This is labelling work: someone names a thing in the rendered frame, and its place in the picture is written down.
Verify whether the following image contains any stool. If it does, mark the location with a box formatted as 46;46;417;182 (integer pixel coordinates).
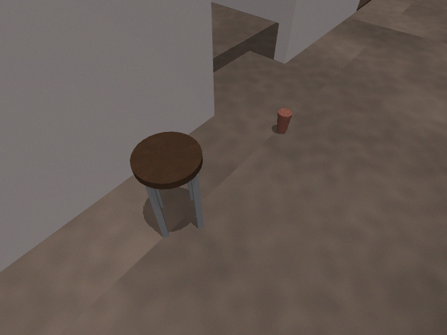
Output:
130;132;204;238

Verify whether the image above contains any cup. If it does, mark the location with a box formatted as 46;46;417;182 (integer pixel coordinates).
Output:
277;108;293;134

